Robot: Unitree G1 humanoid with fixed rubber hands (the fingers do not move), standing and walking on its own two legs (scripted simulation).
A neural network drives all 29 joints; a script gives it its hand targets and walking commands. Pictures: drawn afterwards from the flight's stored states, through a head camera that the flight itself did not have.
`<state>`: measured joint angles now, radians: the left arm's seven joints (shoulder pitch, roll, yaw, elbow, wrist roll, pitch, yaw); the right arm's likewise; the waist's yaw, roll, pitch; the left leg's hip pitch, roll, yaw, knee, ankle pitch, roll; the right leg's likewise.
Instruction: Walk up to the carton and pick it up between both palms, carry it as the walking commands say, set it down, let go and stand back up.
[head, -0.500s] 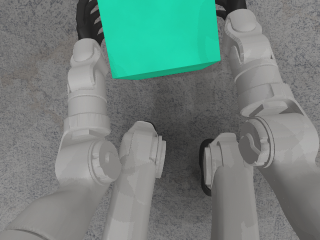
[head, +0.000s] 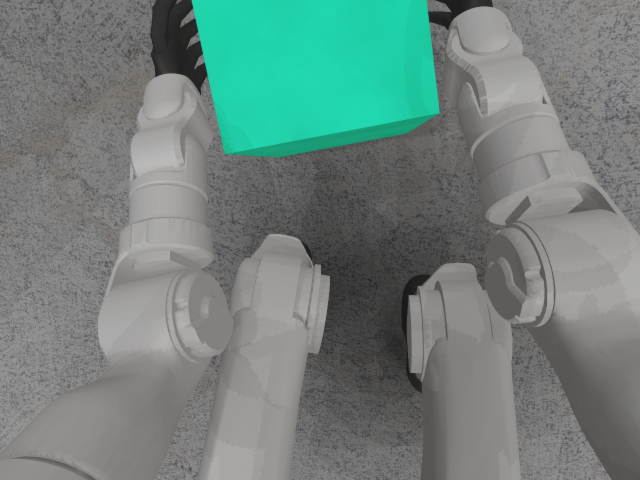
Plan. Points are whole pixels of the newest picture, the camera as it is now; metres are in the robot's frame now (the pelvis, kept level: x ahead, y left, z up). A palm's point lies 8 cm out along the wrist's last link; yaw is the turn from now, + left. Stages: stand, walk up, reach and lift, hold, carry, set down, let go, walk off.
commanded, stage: set down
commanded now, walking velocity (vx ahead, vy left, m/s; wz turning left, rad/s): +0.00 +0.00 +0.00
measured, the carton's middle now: (321, 51) +0.53 +0.10 -0.23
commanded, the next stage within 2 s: none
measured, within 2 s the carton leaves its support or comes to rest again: rests again in 0.72 s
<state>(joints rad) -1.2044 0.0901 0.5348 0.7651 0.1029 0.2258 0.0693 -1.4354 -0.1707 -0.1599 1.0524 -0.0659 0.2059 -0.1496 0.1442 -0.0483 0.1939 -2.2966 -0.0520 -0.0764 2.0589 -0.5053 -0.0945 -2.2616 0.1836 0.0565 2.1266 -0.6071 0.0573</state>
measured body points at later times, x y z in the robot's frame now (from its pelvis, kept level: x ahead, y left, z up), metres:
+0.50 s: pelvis +0.00 +0.00 +0.00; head +0.36 +0.02 +0.26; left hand +0.48 +0.24 -0.18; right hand +0.56 -0.04 -0.18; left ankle +0.12 +0.14 -0.36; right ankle +0.10 -0.11 -0.36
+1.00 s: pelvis +0.01 +0.00 -0.01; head +0.37 +0.02 +0.26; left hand +0.48 +0.24 -0.19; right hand +0.56 -0.05 -0.19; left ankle +0.12 +0.14 -0.36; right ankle +0.10 -0.11 -0.36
